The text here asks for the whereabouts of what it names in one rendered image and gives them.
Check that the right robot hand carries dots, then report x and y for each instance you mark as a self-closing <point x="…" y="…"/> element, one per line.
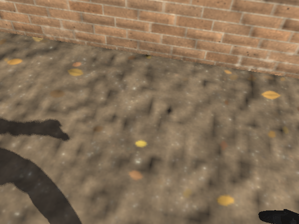
<point x="284" y="216"/>

